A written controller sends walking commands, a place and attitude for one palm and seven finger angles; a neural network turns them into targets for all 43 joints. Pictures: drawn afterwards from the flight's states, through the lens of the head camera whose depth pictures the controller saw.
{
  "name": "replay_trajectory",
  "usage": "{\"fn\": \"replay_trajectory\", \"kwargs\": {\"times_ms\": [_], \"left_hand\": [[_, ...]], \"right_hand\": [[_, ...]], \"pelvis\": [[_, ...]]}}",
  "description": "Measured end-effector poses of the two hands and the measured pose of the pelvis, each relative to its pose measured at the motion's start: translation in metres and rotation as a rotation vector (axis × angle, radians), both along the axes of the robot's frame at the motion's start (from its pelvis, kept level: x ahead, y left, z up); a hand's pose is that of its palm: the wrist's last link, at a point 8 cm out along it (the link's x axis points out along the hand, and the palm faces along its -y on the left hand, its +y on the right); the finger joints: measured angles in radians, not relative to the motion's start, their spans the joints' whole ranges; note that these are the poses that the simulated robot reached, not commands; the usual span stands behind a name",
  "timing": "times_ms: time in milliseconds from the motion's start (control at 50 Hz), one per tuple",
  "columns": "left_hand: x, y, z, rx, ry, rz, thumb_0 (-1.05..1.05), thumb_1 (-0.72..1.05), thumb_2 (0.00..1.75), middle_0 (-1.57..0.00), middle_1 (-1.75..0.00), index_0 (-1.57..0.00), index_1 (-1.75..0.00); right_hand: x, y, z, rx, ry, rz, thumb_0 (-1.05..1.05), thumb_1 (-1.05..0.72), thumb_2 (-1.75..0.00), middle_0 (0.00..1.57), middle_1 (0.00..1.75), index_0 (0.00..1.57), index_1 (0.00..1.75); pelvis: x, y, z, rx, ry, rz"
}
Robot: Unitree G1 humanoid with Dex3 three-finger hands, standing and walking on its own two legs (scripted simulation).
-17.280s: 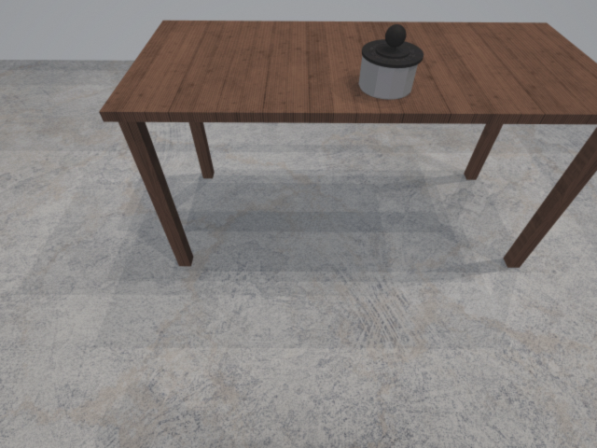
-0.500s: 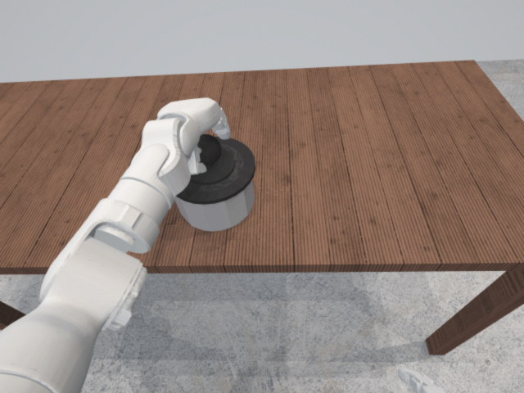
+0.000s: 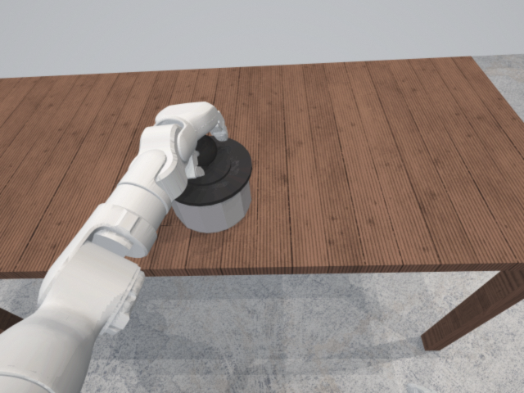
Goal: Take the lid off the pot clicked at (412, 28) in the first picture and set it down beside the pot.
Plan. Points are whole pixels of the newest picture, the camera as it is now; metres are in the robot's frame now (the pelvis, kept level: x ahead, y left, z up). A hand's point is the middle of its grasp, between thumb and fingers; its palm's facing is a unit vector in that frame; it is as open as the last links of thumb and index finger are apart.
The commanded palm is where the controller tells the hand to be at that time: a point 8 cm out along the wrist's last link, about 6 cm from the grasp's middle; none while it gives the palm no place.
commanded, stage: close the fingers and squeeze the knob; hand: left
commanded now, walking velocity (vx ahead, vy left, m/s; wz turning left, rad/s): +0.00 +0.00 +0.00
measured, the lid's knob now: (201, 150) +0.48 +0.09 +0.11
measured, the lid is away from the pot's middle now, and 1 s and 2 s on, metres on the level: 0.00 0.01 0.02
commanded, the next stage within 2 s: lift the lid straight up in 1.38 s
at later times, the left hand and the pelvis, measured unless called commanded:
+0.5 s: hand (195, 157) +0.44 +0.10 +0.13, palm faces -0.33 -0.06 -0.94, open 8.9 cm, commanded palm +0.44 +0.10 +0.19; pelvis +0.00 +0.00 +0.00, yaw +1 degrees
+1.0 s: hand (195, 157) +0.44 +0.10 +0.13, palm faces -0.33 -0.06 -0.94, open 8.2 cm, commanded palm +0.44 +0.11 +0.19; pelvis -0.01 +0.00 +0.00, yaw +0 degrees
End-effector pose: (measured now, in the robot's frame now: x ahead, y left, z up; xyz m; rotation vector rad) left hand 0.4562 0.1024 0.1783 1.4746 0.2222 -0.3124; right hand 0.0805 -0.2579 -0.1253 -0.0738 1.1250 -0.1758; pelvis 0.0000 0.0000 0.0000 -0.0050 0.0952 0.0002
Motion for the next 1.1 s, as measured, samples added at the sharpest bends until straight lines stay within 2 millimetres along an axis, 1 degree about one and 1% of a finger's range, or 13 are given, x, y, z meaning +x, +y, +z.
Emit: {"fn": "replay_trajectory", "kwargs": {"times_ms": [100, 180, 340, 500, 640, 840, 1100], "left_hand": [[0.0, -0.002, 0.0, -0.003, 0.004, 0.004, 0.0, -0.25, 1.25, -0.7, -0.31, -0.7, -0.3], [-0.001, -0.002, 0.003, 0.002, -0.007, 0.001, 0.0, -0.18, 1.17, -0.65, -0.45, -0.64, -0.45], [-0.01, -0.003, 0.005, 0.012, -0.015, -0.002, 0.0, -0.08, 1.1, -0.6, -0.67, -0.6, -0.67], [-0.014, -0.002, 0.005, 0.01, -0.013, 0.011, 0.0, 0.01, 1.06, -0.58, -0.8, -0.6, -0.81], [-0.016, -0.001, 0.006, 0.012, -0.011, 0.005, 0.0, 0.1, 1.02, -0.6, -0.88, -0.61, -0.89], [-0.016, -0.001, 0.005, 0.005, -0.014, -0.003, -0.01, 0.13, 0.9, -0.59, -0.92, -0.61, -0.92], [-0.015, -0.001, 0.006, -0.001, -0.006, 0.006, 0.0, 0.13, 0.89, -0.6, -0.92, -0.62, -0.92]], "right_hand": [[0.006, 0.004, 0.0, 0.01, -0.016, 0.005, 0.0, -0.91, -0.9, 0.2, 0.3, 0.2, 0.29], [0.013, 0.006, 0.001, 0.017, -0.036, 0.011, 0.0, -0.91, -0.9, 0.2, 0.3, 0.2, 0.29], [0.025, 0.006, 0.004, 0.022, -0.065, 0.034, 0.0, -0.91, -0.9, 0.2, 0.3, 0.2, 0.29], [0.031, 0.004, 0.007, 0.015, -0.082, 0.047, 0.0, -0.91, -0.9, 0.2, 0.3, 0.2, 0.29], [0.026, 0.002, 0.007, 0.012, -0.078, 0.038, 0.0, -0.91, -0.9, 0.2, 0.3, 0.2, 0.29], [0.015, 0.0, 0.005, 0.012, -0.055, 0.023, 0.0, -0.91, -0.9, 0.2, 0.3, 0.2, 0.29], [0.014, 0.001, 0.005, 0.008, -0.051, 0.022, 0.0, -0.91, -0.9, 0.2, 0.3, 0.2, 0.29]], "pelvis": [[0.001, 0.0, 0.0, 0.001, -0.001, -0.002], [0.001, 0.0, 0.0, 0.001, -0.002, -0.002], [-0.001, -0.002, 0.0, 0.001, -0.013, 0.005], [-0.005, -0.004, 0.0, 0.001, -0.021, 0.01], [-0.006, -0.005, 0.0, 0.0, -0.023, 0.008], [-0.006, -0.005, 0.0, 0.0, -0.025, 0.002], [-0.007, -0.004, 0.001, -0.002, -0.026, 0.002]]}}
